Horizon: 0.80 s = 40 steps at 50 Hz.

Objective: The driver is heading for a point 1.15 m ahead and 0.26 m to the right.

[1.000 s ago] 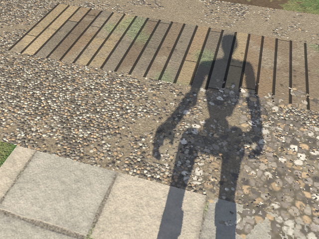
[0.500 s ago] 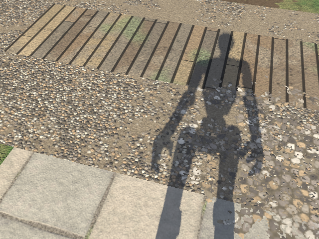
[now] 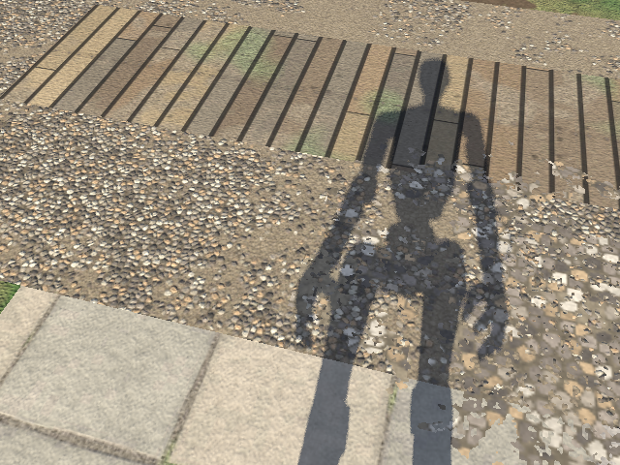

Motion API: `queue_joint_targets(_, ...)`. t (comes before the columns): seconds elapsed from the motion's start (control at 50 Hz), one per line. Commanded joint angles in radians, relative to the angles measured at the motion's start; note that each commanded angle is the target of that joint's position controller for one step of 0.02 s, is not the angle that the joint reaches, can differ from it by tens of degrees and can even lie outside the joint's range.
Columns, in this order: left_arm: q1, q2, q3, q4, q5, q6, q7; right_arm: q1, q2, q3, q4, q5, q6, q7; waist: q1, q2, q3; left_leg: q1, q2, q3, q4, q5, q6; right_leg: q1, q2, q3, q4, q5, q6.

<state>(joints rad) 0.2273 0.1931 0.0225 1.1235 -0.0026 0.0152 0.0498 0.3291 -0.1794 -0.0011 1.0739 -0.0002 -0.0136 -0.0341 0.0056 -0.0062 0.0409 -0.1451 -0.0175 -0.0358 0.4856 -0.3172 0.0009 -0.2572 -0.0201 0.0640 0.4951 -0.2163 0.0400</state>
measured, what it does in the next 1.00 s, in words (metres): walks ahead: left foot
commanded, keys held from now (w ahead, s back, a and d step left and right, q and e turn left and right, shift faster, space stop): no key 0.18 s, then w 0.64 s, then w+e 0.18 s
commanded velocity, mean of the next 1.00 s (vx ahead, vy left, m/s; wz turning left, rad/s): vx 0.29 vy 0.00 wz -0.03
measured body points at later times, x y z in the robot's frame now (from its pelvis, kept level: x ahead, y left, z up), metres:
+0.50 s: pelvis +0.06 -0.03 +0.00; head +0.07 -0.05 +0.44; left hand +0.04 +0.21 -0.15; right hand +0.05 -0.29 -0.16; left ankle -0.03 +0.10 -0.68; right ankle +0.03 -0.13 -0.74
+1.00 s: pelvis +0.32 +0.02 -0.01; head +0.35 +0.03 +0.44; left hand +0.30 +0.28 -0.16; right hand +0.46 -0.23 -0.12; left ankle +0.40 +0.11 -0.74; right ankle +0.17 -0.12 -0.63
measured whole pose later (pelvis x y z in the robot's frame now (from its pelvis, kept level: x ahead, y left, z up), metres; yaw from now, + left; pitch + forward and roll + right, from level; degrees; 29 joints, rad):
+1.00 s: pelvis +0.32 +0.02 -0.01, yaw -3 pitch +1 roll +0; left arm 0.40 0.23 0.03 1.01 -0.04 -0.09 0.02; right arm 0.09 -0.23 -0.05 0.89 0.01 -0.12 0.03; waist 0.02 -0.03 0.05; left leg -0.39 -0.01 0.10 0.53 -0.16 0.05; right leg -0.32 -0.02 0.07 1.20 -0.38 -0.04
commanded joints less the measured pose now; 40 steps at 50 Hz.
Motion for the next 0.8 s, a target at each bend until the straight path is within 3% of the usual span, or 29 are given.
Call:
queue_joint_targets(0.02, 0.045, 0.094, 0.012, -0.018, 0.000, -0.005, 0.003, 0.082, -0.088, -0.013, -0.008, 0.000, -0.004, -0.003, -0.001, 0.006, 0.028, -0.123, 0.017, -0.008, -0.114, 0.112, 0.011, 0.070, 0.006, -0.020, -0.058, 0.113, -0.027)
queue_joint_targets(0.18, 0.060, 0.088, 0.008, -0.019, -0.001, -0.006, 0.003, 0.100, -0.081, -0.011, -0.001, 0.001, -0.004, -0.004, -0.002, 0.006, 0.031, -0.126, 0.016, -0.003, -0.110, 0.109, 0.009, 0.066, 0.008, -0.020, -0.055, 0.112, -0.030)
queue_joint_targets(0.2, 0.077, 0.074, 0.004, -0.009, 0.000, -0.005, 0.003, 0.120, -0.070, -0.009, 0.010, 0.001, -0.003, -0.005, -0.002, 0.011, 0.007, -0.118, 0.009, 0.004, -0.120, 0.010, 0.012, 0.077, 0.021, -0.034, -0.053, 0.020, -0.031)
queue_joint_targets(0.24, 0.081, 0.082, 0.009, -0.010, -0.008, -0.005, 0.006, 0.116, -0.109, -0.022, 0.003, 0.012, 0.003, -0.013, -0.007, 0.050, 0.051, -0.159, 0.015, -0.027, -0.138, -0.309, 0.052, 0.008, 0.072, -0.084, 0.010, -0.281, -0.044)
queue_joint_targets(0.28, 0.041, 0.074, 0.008, -0.037, -0.008, -0.026, -0.001, 0.137, -0.146, -0.034, -0.012, 0.022, -0.005, -0.015, -0.030, 0.100, 0.125, -0.187, 0.104, -0.157, -0.208, -0.512, 0.117, -0.113, 0.074, -0.093, 0.092, -0.364, -0.061)
queue_joint_targets(0.32, 0.011, 0.038, 0.000, -0.062, -0.013, -0.064, -0.019, 0.154, -0.203, -0.057, -0.017, 0.032, -0.023, -0.010, -0.043, 0.200, 0.155, -0.161, 0.265, -0.370, -0.305, -0.547, 0.205, -0.186, 0.047, -0.112, 0.271, -0.207, -0.065)
queue_joint_targets(0.34, 0.011, 0.041, 0.001, -0.070, -0.018, -0.081, -0.029, 0.130, -0.201, -0.060, -0.029, 0.031, -0.029, -0.008, -0.031, 0.194, 0.173, -0.180, 0.303, -0.413, -0.322, -0.517, 0.228, -0.193, 0.017, -0.093, 0.300, -0.200, -0.082)
queue_joint_targets(0.36, 0.034, 0.034, 0.000, -0.071, -0.027, -0.094, -0.037, 0.089, -0.192, -0.058, -0.044, 0.032, -0.034, -0.004, -0.002, 0.192, 0.187, -0.201, 0.301, -0.394, -0.307, -0.470, 0.221, -0.163, 0.004, -0.091, 0.242, -0.222, -0.102)
queue_joint_targets(0.4, 0.179, 0.043, 0.012, -0.019, -0.030, -0.109, -0.044, 0.012, -0.164, -0.050, -0.074, 0.040, -0.035, 0.005, 0.072, 0.134, 0.161, -0.286, 0.188, -0.231, -0.179, -0.321, 0.148, 0.097, 0.040, -0.115, -0.003, -0.161, -0.114)
queue_joint_targets(0.42, 0.288, 0.088, 0.030, 0.015, -0.022, -0.111, -0.045, -0.014, -0.144, -0.045, -0.091, 0.035, -0.042, 0.007, 0.104, 0.022, 0.114, -0.350, 0.106, -0.121, 0.021, -0.149, 0.107, 0.237, -0.019, 0.011, -0.073, -0.130, -0.122)
queue_joint_targets(0.44, 0.435, 0.208, 0.063, 0.033, -0.024, -0.116, -0.050, -0.029, -0.087, -0.030, -0.123, 0.030, -0.059, 0.005, 0.145, -0.247, 0.043, -0.501, -0.018, 0.049, 0.376, -0.087, 0.045, 0.379, -0.213, 0.369, -0.250, -0.271, -0.218)
queue_joint_targets(0.46, 0.471, 0.232, 0.058, 0.030, -0.007, -0.130, -0.061, -0.022, -0.069, -0.026, -0.144, 0.040, -0.080, 0.005, 0.127, -0.305, 0.012, -0.614, -0.040, -0.022, 0.627, -0.220, 0.047, 0.395, -0.371, 0.715, -0.366, -0.340, -0.320)
queue_joint_targets(0.48, 0.356, 0.163, 0.036, -0.001, -0.004, -0.141, -0.061, -0.025, -0.099, -0.032, -0.146, 0.052, -0.093, 0.014, 0.067, -0.153, 0.080, -0.676, 0.029, -0.076, 0.759, -0.163, 0.070, 0.341, -0.381, 0.661, -0.351, -0.319, -0.314)
queue_joint_targets(0.5, 0.283, 0.123, 0.025, -0.032, -0.007, -0.145, -0.064, -0.028, -0.102, -0.033, -0.140, 0.050, -0.102, 0.025, 0.044, -0.095, 0.100, -0.686, 0.070, -0.076, 0.780, -0.064, 0.090, 0.309, -0.328, 0.511, -0.345, -0.266, -0.282)
queue_joint_targets(0.52, 0.238, 0.117, 0.020, -0.050, -0.007, -0.142, -0.068, -0.036, -0.111, -0.041, -0.138, 0.041, -0.110, 0.028, 0.026, -0.060, 0.097, -0.683, 0.102, -0.058, 0.735, 0.019, 0.099, 0.299, -0.281, 0.395, -0.353, -0.182, -0.251)
queue_joint_targets(0.54, 0.230, 0.093, 0.010, -0.056, -0.006, -0.137, -0.069, -0.065, -0.143, -0.056, -0.143, 0.032, -0.112, 0.031, 0.025, -0.059, 0.096, -0.669, 0.123, -0.038, 0.679, 0.074, 0.096, 0.301, -0.244, 0.295, -0.359, -0.053, -0.223)
queue_joint_targets(0.56, 0.256, 0.066, 0.001, -0.051, -0.002, -0.127, -0.066, -0.080, -0.150, -0.064, -0.145, 0.028, -0.109, 0.038, 0.028, -0.072, 0.079, -0.639, 0.131, -0.014, 0.639, 0.106, 0.087, 0.304, -0.204, 0.211, -0.361, 0.051, -0.203)
queue_joint_targets(0.6, 0.313, 0.077, -0.001, -0.042, 0.002, -0.114, -0.053, -0.111, -0.107, -0.059, -0.154, 0.027, -0.097, 0.049, 0.035, -0.078, 0.061, -0.636, 0.128, 0.027, 0.573, 0.142, 0.060, 0.315, -0.181, 0.130, -0.360, 0.198, -0.205)
queue_joint_targets(0.68, 0.307, 0.140, 0.007, -0.071, 0.008, -0.100, -0.029, -0.321, -0.063, -0.034, -0.240, 0.024, -0.091, 0.055, 0.063, -0.065, 0.101, -0.585, 0.102, 0.067, 0.279, 0.260, 0.016, 0.217, -0.171, 0.058, -0.403, 0.228, -0.219)
queue_joint_targets(0.74, 0.335, 0.165, 0.018, -0.071, -0.005, -0.103, -0.025, -0.405, -0.086, -0.030, -0.274, 0.031, -0.091, 0.066, 0.071, -0.086, 0.122, -0.500, 0.075, 0.085, 0.153, 0.324, 0.020, 0.193, -0.188, 0.033, -0.426, 0.214, -0.223)
queue_joint_targets(0.8, 0.328, 0.171, 0.028, -0.070, -0.016, -0.099, -0.024, -0.432, -0.117, -0.036, -0.300, 0.032, -0.097, 0.078, 0.040, -0.083, 0.122, -0.472, 0.068, 0.065, 0.078, 0.314, 0.060, 0.285, -0.228, 0.014, -0.383, 0.316, -0.203)
Velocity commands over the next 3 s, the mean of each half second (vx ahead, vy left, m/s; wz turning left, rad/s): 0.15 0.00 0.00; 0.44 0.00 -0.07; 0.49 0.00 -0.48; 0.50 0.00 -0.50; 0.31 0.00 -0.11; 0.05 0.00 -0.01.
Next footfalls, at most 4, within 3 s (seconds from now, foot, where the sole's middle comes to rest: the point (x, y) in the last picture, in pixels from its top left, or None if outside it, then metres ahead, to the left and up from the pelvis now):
0.88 left None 0.44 0.11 -0.77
1.46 right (394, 377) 0.71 -0.16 -0.77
1.94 left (361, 261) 1.06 -0.10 -0.77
2.40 right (474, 247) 1.11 -0.42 -0.77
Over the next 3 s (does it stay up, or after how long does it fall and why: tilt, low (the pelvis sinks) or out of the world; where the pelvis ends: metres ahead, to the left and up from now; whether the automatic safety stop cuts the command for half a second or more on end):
stays up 1.12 -0.27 0.00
